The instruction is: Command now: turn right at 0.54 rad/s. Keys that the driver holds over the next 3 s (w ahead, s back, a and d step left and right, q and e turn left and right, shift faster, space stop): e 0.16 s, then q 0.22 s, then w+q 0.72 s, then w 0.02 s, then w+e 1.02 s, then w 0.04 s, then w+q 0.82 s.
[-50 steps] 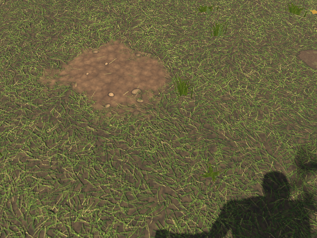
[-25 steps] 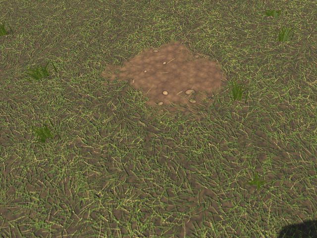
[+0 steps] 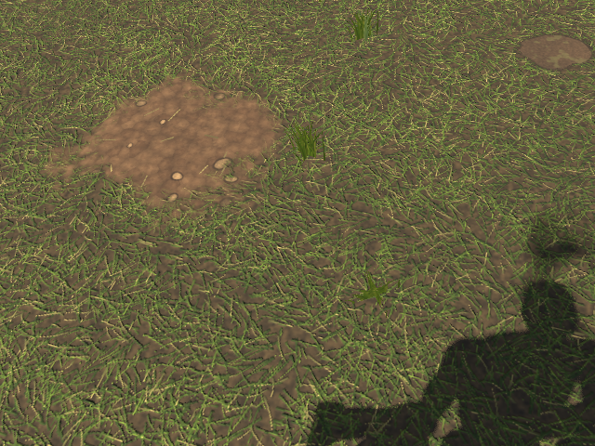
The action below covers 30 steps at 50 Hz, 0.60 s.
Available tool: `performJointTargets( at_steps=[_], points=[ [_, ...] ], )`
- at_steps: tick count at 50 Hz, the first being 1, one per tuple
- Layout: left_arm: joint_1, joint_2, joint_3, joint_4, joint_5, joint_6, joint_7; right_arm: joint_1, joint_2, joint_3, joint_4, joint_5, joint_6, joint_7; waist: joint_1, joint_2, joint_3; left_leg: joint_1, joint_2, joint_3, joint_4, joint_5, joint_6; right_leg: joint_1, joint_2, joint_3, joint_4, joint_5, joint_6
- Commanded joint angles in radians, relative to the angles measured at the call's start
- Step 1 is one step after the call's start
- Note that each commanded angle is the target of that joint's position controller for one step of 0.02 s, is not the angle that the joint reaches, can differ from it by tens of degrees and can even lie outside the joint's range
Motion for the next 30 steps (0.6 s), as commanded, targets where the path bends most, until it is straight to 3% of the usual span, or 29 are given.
performJointTargets(
  at_steps=[1,2,4,8,11,15,17,18,19,20,21,22,23,24,25,27,30],
  points=[
    [-0.018,0.151,0.038,-0.061,-0.006,-0.003,0.021,-0.014,-0.106,-0.023,-0.065,-0.008,-0.019,0.006,0.001,-0.163,-0.050,-0.171,0.010,-0.060,0.097,0.094,-0.001,0.131,-0.236,0.317,-0.254,0.378,-0.137],
    [-0.010,0.147,0.036,-0.061,-0.006,-0.003,0.021,0.005,-0.104,-0.023,-0.057,-0.013,-0.019,0.011,0.000,-0.157,-0.084,-0.154,-0.001,-0.057,0.105,0.114,-0.008,0.150,-0.222,0.303,-0.245,0.428,-0.136],
    [0.018,0.160,0.041,-0.055,-0.008,-0.008,0.018,0.009,-0.090,-0.021,-0.058,-0.007,-0.015,0.017,0.005,-0.129,-0.111,-0.156,-0.010,-0.058,0.083,0.131,-0.020,0.173,-0.218,0.307,-0.237,0.437,-0.138],
    [0.054,0.171,0.047,-0.047,-0.001,-0.005,0.020,-0.030,-0.084,-0.018,-0.076,-0.006,-0.007,0.010,0.031,-0.156,-0.090,-0.186,-0.019,-0.068,-0.022,0.129,-0.033,0.175,-0.212,0.370,-0.247,0.294,-0.149],
    [0.048,0.141,0.032,-0.045,0.013,-0.009,0.025,-0.008,-0.073,-0.012,-0.058,-0.001,-0.008,0.008,0.036,-0.157,-0.109,-0.123,-0.015,-0.052,-0.095,0.128,-0.025,0.156,-0.221,0.352,-0.252,0.285,-0.152],
    [0.014,0.087,-0.005,-0.021,0.029,-0.017,0.034,0.004,-0.040,0.006,-0.029,0.007,-0.010,0.010,0.034,-0.153,-0.108,0.083,-0.018,-0.037,-0.279,0.128,0.005,0.056,-0.212,0.306,-0.254,0.260,-0.126],
    [-0.003,0.103,-0.012,-0.003,0.028,-0.018,0.040,0.026,-0.041,0.010,-0.009,0.012,-0.012,0.009,0.017,-0.148,-0.090,0.178,-0.038,-0.028,-0.404,0.166,0.023,0.020,-0.214,0.299,-0.232,0.238,-0.109],
    [-0.020,0.119,-0.011,0.002,0.019,-0.016,0.046,0.045,-0.044,0.010,-0.001,0.010,-0.018,0.008,-0.007,-0.132,-0.079,0.231,-0.046,-0.024,-0.513,0.235,0.035,-0.001,-0.208,0.290,-0.201,0.244,-0.091],
    [-0.005,0.127,-0.010,0.012,0.017,-0.018,0.050,0.039,-0.061,0.011,-0.004,0.005,-0.029,0.005,-0.012,-0.097,-0.070,0.272,-0.026,-0.073,-0.615,0.321,0.046,-0.018,-0.198,0.282,-0.175,0.249,-0.057],
    [0.004,0.113,-0.016,0.003,0.019,-0.024,0.051,0.059,-0.095,0.010,-0.005,-0.009,-0.043,0.002,-0.001,-0.029,-0.111,0.313,0.063,-0.212,-0.661,0.312,0.071,-0.029,-0.156,0.251,-0.118,0.125,-0.026],
    [0.016,0.093,-0.018,-0.014,0.015,-0.025,0.047,0.038,-0.187,-0.011,-0.012,-0.005,-0.047,0.005,0.042,0.095,-0.098,0.308,0.168,-0.392,-0.682,0.242,0.151,-0.121,-0.014,0.119,-0.028,-0.090,-0.001],
    [-0.024,0.100,-0.018,-0.017,0.030,-0.025,0.050,0.112,-0.200,-0.028,0.023,0.005,-0.042,0.020,-0.008,0.149,-0.067,0.256,0.244,-0.527,-0.739,0.068,0.248,-0.151,0.035,0.018,0.063,-0.179,0.010],
    [-0.062,0.115,-0.013,-0.029,0.036,-0.031,0.044,0.147,-0.177,-0.028,0.033,-0.003,-0.042,0.031,-0.034,0.153,-0.012,0.235,0.258,-0.594,-0.794,-0.090,0.284,-0.208,0.026,0.017,0.160,-0.220,0.014],
    [-0.096,0.120,-0.009,-0.039,0.033,-0.038,0.035,0.155,-0.155,-0.027,0.038,-0.009,-0.043,0.033,-0.046,0.138,0.020,0.218,0.250,-0.608,-0.833,-0.186,0.291,-0.257,0.011,0.036,0.246,-0.237,0.022],
    [-0.098,0.119,-0.006,-0.043,0.028,-0.045,0.025,0.141,-0.150,-0.028,0.035,-0.009,-0.045,0.031,-0.031,0.133,0.032,0.214,0.226,-0.587,-0.845,-0.188,0.279,-0.281,-0.008,0.046,0.290,-0.214,0.033],
    [-0.093,0.095,-0.011,-0.041,0.024,-0.062,0.007,0.120,-0.142,-0.034,0.032,-0.001,-0.052,0.027,-0.014,0.104,0.004,0.230,0.164,-0.511,-0.833,-0.067,0.257,-0.269,-0.022,0.037,0.274,-0.155,0.055],
    [-0.120,0.063,-0.021,-0.049,0.021,-0.077,-0.001,0.129,-0.147,-0.049,0.032,0.003,-0.060,0.030,-0.026,0.088,-0.047,0.230,0.103,-0.449,-0.791,0.035,0.248,-0.194,-0.003,0.004,0.159,-0.139,0.080]
  ],
)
